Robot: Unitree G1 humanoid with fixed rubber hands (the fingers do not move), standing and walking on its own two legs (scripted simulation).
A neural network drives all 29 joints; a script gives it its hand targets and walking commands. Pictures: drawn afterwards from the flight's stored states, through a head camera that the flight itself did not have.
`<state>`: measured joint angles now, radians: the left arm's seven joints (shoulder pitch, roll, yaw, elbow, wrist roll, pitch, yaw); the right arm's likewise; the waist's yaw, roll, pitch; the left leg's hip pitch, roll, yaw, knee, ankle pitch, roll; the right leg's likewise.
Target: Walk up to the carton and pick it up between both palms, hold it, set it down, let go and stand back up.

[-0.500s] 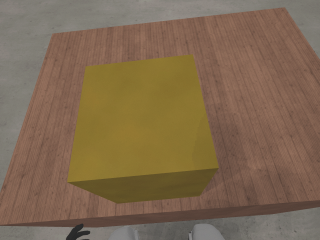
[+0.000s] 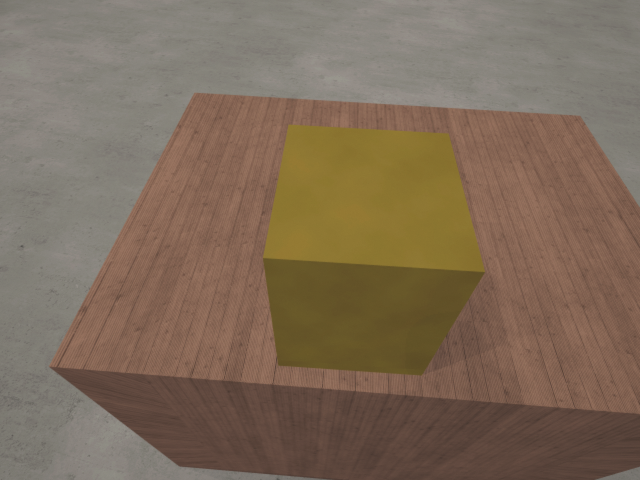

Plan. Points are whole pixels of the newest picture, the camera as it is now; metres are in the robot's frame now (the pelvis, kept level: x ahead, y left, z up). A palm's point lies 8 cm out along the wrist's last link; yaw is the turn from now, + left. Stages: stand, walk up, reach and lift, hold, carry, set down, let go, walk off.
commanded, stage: walk up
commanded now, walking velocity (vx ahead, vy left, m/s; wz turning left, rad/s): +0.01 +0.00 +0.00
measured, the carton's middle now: (358, 256) +0.37 -0.03 +0.07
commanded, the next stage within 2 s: none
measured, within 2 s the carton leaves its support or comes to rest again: neither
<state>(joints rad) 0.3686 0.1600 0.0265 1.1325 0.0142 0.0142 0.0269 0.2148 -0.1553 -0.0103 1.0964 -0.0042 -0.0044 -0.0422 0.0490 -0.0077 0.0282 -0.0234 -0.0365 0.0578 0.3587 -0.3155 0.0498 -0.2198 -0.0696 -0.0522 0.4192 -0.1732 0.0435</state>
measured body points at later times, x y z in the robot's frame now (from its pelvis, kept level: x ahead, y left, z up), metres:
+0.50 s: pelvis -0.02 -0.03 +0.00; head +0.01 -0.03 +0.45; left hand +0.01 +0.22 -0.16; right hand -0.01 -0.27 -0.15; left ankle -0.07 +0.08 -0.74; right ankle -0.03 -0.16 -0.68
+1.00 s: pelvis -0.10 -0.08 +0.00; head -0.06 -0.10 +0.45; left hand -0.04 +0.17 -0.14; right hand -0.02 -0.34 -0.15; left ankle -0.17 +0.04 -0.71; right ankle -0.06 -0.21 -0.74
